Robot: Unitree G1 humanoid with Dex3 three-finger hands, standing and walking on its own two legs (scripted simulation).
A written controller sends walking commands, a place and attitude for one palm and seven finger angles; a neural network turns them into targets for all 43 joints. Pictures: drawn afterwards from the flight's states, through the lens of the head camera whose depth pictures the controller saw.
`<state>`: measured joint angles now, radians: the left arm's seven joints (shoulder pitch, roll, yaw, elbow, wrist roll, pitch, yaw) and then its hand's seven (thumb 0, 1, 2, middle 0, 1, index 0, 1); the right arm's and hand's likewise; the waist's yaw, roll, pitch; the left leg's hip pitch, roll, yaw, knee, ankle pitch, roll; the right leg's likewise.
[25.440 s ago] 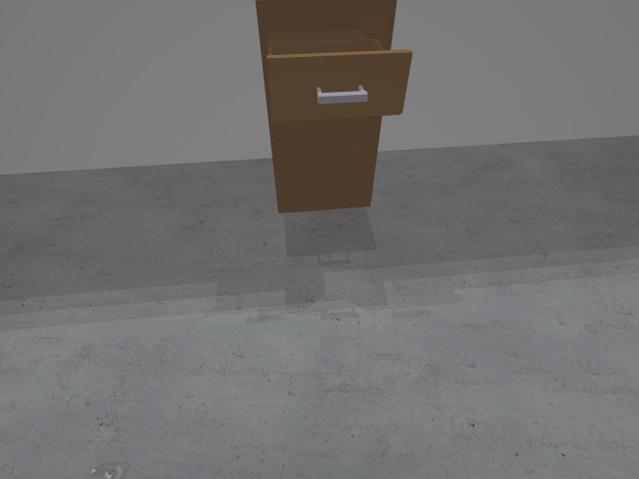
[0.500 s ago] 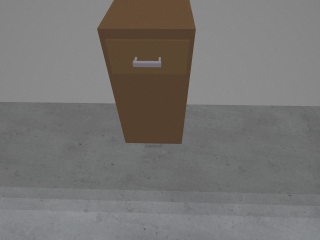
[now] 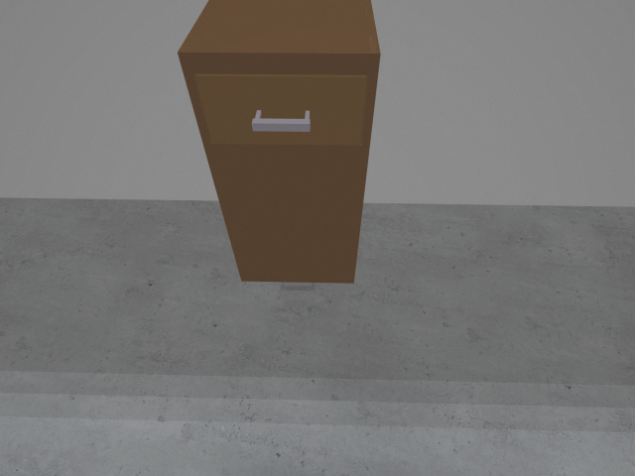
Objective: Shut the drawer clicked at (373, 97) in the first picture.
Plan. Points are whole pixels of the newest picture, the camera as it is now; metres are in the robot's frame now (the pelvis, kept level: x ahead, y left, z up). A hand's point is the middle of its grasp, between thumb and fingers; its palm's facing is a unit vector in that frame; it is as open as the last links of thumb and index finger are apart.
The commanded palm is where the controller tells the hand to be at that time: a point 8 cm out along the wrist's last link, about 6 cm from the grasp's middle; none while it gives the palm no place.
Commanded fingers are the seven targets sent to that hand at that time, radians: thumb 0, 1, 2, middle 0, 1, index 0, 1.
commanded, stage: look to check the result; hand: left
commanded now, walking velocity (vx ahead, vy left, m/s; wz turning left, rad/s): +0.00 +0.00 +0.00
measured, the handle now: (282, 119) +0.87 +0.13 -0.04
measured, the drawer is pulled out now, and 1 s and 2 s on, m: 0.00 0.00 0.00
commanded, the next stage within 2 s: stand and wait in 0.38 s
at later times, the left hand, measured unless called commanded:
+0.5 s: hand out of the picture +0.02 +0.17 -0.17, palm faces +0.04 -0.98 -0.21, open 7.3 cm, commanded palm none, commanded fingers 0.00 0.90 0.90 -0.20 -0.30 -0.20 -0.30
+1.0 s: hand out of the picture +0.04 +0.18 -0.17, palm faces +0.03 -0.97 -0.25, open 7.3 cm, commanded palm none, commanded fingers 0.00 0.90 0.90 -0.20 -0.30 -0.20 -0.30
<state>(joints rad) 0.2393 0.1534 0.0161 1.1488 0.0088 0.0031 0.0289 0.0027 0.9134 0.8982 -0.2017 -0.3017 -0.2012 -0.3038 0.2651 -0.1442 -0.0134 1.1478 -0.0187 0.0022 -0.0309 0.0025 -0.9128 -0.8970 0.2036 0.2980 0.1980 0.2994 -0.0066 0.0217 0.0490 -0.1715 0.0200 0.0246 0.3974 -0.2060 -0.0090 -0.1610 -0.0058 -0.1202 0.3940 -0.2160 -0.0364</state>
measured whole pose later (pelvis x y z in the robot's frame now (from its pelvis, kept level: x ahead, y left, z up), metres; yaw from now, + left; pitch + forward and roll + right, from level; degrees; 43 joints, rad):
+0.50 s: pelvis +0.01 -0.01 +0.00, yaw +0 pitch -1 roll +0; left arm 0.24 0.15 0.02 1.15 0.01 0.00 0.03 0.00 0.91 0.90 -0.20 -0.30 -0.20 -0.30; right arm 0.27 -0.15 -0.01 1.15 -0.02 0.00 -0.04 0.00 -0.91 -0.90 0.20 0.30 0.20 0.30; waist -0.01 0.02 0.04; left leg -0.15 0.04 0.02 0.39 -0.22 -0.02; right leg -0.14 0.01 -0.12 0.38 -0.23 -0.05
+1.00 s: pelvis +0.01 -0.01 +0.00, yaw -1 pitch -1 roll +0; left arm 0.21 0.19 0.03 1.14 0.01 -0.01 0.03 0.00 0.91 0.90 -0.20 -0.30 -0.20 -0.30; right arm 0.25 -0.19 -0.02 1.15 -0.02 -0.01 -0.04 0.00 -0.91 -0.90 0.20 0.30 0.20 0.30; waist -0.01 0.03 0.04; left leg -0.12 0.04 0.03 0.37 -0.21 -0.03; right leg -0.12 0.02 -0.11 0.36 -0.22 -0.05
